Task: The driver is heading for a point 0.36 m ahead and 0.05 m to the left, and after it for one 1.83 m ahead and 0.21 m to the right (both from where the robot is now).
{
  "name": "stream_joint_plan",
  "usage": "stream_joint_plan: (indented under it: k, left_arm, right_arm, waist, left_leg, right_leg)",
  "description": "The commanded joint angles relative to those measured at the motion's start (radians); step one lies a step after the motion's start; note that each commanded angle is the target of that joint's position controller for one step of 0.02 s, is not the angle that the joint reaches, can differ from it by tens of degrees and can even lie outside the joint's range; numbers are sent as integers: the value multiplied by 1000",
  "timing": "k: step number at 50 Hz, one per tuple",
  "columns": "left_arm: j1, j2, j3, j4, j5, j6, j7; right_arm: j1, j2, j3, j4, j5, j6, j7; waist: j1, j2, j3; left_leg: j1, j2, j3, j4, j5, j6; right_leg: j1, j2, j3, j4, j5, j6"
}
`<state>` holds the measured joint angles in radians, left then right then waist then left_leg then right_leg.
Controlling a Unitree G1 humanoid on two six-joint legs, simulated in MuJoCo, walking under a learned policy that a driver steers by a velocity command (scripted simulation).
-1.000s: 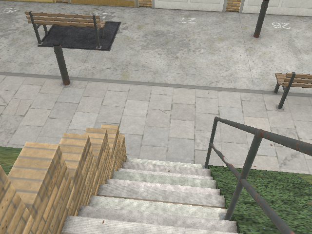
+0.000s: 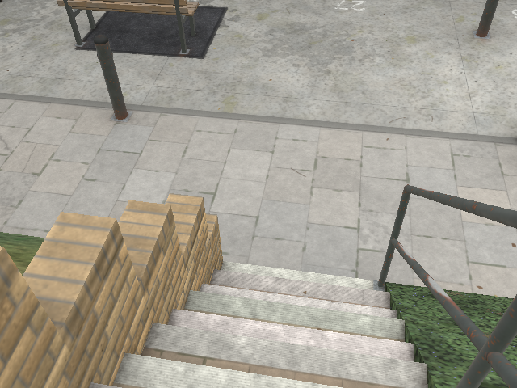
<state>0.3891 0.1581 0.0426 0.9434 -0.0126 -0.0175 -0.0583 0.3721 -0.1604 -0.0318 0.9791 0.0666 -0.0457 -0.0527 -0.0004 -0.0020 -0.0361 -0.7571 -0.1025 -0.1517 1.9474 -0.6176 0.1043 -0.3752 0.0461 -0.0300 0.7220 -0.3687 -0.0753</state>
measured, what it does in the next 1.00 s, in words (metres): goes down: left foot 0.23 m lower, then right foot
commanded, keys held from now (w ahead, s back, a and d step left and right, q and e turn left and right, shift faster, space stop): w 0.22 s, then w+q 0.16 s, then q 0.12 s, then e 0.50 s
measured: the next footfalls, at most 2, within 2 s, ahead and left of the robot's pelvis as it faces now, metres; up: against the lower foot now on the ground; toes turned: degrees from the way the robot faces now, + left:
left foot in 0.44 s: +0.35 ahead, +0.14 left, -0.23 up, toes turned +2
right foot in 0.80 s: +0.37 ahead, -0.12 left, -0.23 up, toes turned +9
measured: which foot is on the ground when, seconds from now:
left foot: up 0.00-0.42, down 0.44-0.94, up 0.96-1.00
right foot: down 0.00-0.42, up 0.44-0.78, down 0.80-1.00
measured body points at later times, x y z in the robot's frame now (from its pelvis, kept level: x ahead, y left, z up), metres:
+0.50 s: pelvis +0.25 +0.04 -0.19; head +0.25 +0.05 +0.26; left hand +0.24 +0.28 -0.35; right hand +0.31 -0.19 -0.33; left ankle +0.32 +0.14 -0.93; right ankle +0.11 -0.08 -0.62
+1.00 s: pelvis +0.33 +0.01 -0.27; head +0.35 +0.00 +0.18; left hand +0.45 +0.27 -0.37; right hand +0.52 -0.25 -0.36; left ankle +0.31 +0.14 -0.91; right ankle +0.33 -0.13 -0.95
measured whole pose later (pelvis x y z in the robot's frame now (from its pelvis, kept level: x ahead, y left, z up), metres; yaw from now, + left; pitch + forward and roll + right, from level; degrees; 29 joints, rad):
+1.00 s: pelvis +0.33 +0.01 -0.27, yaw -3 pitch +2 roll +0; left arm 0.28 0.23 0.04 0.66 0.00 0.10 0.04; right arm 0.07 -0.26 -0.04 0.70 0.02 0.06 -0.05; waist 0.03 0.03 -0.01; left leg -0.55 0.00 0.00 1.23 -0.65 0.01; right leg -0.50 0.10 0.18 1.01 -0.58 0.00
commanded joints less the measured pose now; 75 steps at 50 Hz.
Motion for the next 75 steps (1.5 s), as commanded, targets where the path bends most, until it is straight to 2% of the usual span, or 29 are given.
stream_joint_plan:
  k: [1, 4, 6, 10, 17, 19, 21, 22, 23, 24, 27, 29, 30, 33, 37, 41, 46, 49, 53, 55, 57, 58, 59, 60, 62, 63, 65, 68, 75]
  left_arm:
    - [119, 52, 0, 21, 31, -18, 24]
    - [24, 48, -26, 9, 38, -32, 87]
    - [35, 143, -2, 10, 45, -36, 92]
    - [245, 51, -20, 72, -28, -32, 141]
    - [218, 57, -8, 73, -16, -12, 143]
    - [109, 111, 14, 68, 14, -15, 133]
    - [-13, 75, 4, 35, 4, -15, 125]
    - [-99, 56, 8, 46, 5, -33, 113]
    - [-113, 66, 20, 15, 21, -35, 109]
    - [57, 53, 20, -88, 12, -36, 95]
    - [15, 112, 24, -119, -47, -2, 117]
    - [0, 14, -20, -178, -12, 38, 130]
    - [-55, 31, -19, -193, 18, 56, 137]
    - [130, 19, -16, -106, -5, 80, 97]
    - [-66, 64, 5, -207, 2, 110, 122]
    - [-162, 94, -6, -306, -6, 89, 106]
    - [-108, 129, 9, -323, -14, 109, 108]
    - [36, 240, 31, -338, 26, 112, 102]
    - [-206, 268, 47, -415, -17, 145, 108]
    - [-408, 242, 8, -502, 29, 128, 91]
    - [-292, 240, 17, -465, -27, 139, 88]
    - [-370, 224, 13, -477, -7, 126, 92]
    - [-271, 184, 3, -455, -23, 125, 92]
    - [-294, 181, 3, -447, -3, 113, 107]
    - [-215, 114, -1, -479, -36, 81, 94]
    - [-274, 169, 15, -504, -60, 35, 100]
    - [-318, 233, 28, -433, -44, 33, 112]
    - [-167, 133, 6, -331, -31, 79, 94]
    - [-299, 183, 41, -352, -29, 54, 60]
  right_arm:
    - [-18, -60, -14, -97, 2, 12, -7]
    - [9, -20, -19, -135, -80, 31, 14]
    - [31, -37, -22, -143, -68, 33, 32]
    - [-232, -72, -17, -220, -73, 34, 61]
    - [-268, -59, 5, -255, -44, 40, 102]
    - [-153, -103, -11, -213, -32, 40, 107]
    - [164, -117, -33, -117, -4, 33, 104]
    - [456, -164, -59, 27, -36, 33, 109]
    - [489, -104, -24, 43, -37, 40, 104]
    - [303, -80, 19, -2, -71, 34, 103]
    - [138, -109, 17, -58, -92, 32, 95]
    - [-5, -163, 10, -70, -101, 38, 32]
    - [-17, -77, 42, -70, -93, 45, 12]
    - [-113, -114, 61, -93, -96, 27, 10]
    - [44, -98, 35, -72, -72, 29, 5]
    - [-32, -171, -10, -145, -79, 32, -21]
    - [-252, -204, -38, -303, -42, 91, -9]
    - [-476, -130, -14, -433, -45, 98, 14]
    - [-455, -102, 17, -456, -66, 89, 21]
    - [-328, -185, -17, -395, -110, 93, 65]
    - [-374, -87, 23, -454, -114, 101, 75]
    - [-216, -121, 10, -393, -104, 87, 89]
    - [-298, -94, 17, -446, -90, 99, 69]
    - [-142, -102, -1, -404, -87, 88, 75]
    - [-1, -266, -31, -360, -105, 62, 67]
    - [-56, -328, -62, -342, -96, 25, 64]
    - [-118, -260, -50, -355, -87, 15, 56]
    - [-110, -178, -11, -306, -67, 30, 61]
    - [191, -184, -30, -154, -66, -5, 17]
  waist:
    - [-57, 23, 121]
    - [-134, -47, 82]
    - [-147, -96, 45]
    - [-14, -15, 88]
    - [95, -52, 188]
    - [17, -142, 108]
    - [-130, -80, 80]
    - [-243, -56, -18]
    - [-272, 266, 59]
    - [-12, 404, 46]
    - [6, -77, -75]
    - [113, 64, -33]
    - [109, -19, -8]
    - [165, 33, -150]
    - [35, 118, 69]
    - [-40, 149, 47]
    - [-13, -2, -85]
    - [99, -267, -12]
    - [0, -180, -45]
    - [-69, -129, -170]
    - [-44, -128, -94]
    - [-115, -163, -132]
    - [-51, -159, -25]
    - [-165, -123, -55]
    - [-46, 301, -35]
    - [5, 292, 44]
    - [3, 117, 62]
    - [63, 0, 54]
    - [-96, 136, 64]
  left_leg:
    - [-505, 128, -94, -246, 380, 5]
    - [-106, 171, 35, -662, 650, -80]
    - [-30, 160, 40, -607, 715, -84]
    - [-220, 166, -10, -1161, 1133, -69]
    - [20, 114, 6, -1460, 1097, -67]
    - [62, 184, -38, -1328, 1142, -44]
    - [479, 181, 126, -1648, 1001, -35]
    - [908, 188, 124, -1508, 1124, 22]
    - [924, 219, 114, -1598, 1482, 89]
    - [1066, 259, -119, -1299, 1733, 165]
    - [675, 339, -172, -1380, 1181, 186]
    - [358, 465, -308, -1355, 1177, 269]
    - [276, 336, -188, -1345, 1143, 197]
    - [225, 308, -114, -1292, 1185, 109]
    - [352, 315, -174, -1247, 1012, 168]
    - [508, 384, -222, -1216, 1200, 179]
    - [372, 296, 55, -1034, 880, 27]
    - [-90, -2, 161, -535, -154, -109]
    - [-4, 41, 51, -921, 58, -102]
    - [295, 22, 112, -527, 427, -114]
    - [395, -15, 229, -891, 74, -118]
    - [609, 32, 195, -785, 366, -135]
    - [464, 17, 121, -1243, -87, -96]
    - [712, 6, 189, -1199, 152, -113]
    - [884, 364, -458, -1402, 649, 73]
    - [790, 483, -655, -1466, 579, 114]
    - [698, 435, -467, -1446, 554, 124]
    - [405, 331, -236, -1400, 520, 92]
    - [711, 283, -132, -1207, 278, 62]
  right_leg:
    - [180, -355, 597, -251, 56, -96]
    - [-168, -206, 350, -171, 567, -83]
    - [-166, -213, 358, -162, 608, -92]
    - [121, -141, 288, 74, 161, -58]
    - [38, -119, 226, 297, 148, -82]
    - [72, -203, 297, 434, 197, -129]
    - [-45, -166, 181, 700, 476, -65]
    - [-293, -124, 120, 1022, 528, -26]
    - [-444, 101, -124, 1538, -425, 50]
    - [-705, 51, 56, 1443, -495, 82]
    - [-599, -63, 134, 1173, -91, 49]
    - [-480, -118, 257, 761, 140, 143]
    - [-325, -126, 209, 491, 258, 160]
    - [5, -93, 184, 587, 457, 183]
    - [-297, -51, 247, 523, 218, 145]
    - [-341, -76, 232, 430, -51, 121]
    - [-64, -5, 223, 263, 367, 31]
    - [181, -175, 801, -194, 694, -215]
    - [139, -115, 658, -94, 406, -155]
    - [-155, -123, 642, -63, 331, -187]
    - [-177, 8, 509, -152, 49, -121]
    - [-306, -5, 569, -66, 59, -112]
    - [-164, 12, 527, -95, -45, -110]
    - [-272, 65, 581, 3, -40, -98]
    - [-569, 187, 511, 376, -375, -17]
    - [-709, 88, 514, 447, -277, 5]
    - [-662, 33, 420, 529, -98, 29]
    - [-439, 11, 322, 667, 151, 30]
    - [-732, -41, 379, 425, 505, 42]
Velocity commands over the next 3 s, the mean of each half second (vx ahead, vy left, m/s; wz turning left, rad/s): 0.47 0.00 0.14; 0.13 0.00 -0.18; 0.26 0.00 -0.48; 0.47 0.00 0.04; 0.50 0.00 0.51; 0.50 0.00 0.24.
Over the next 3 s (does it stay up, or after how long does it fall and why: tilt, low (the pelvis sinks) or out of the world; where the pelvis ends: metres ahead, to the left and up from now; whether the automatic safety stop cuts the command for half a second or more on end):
stays up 0.99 -0.20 -0.87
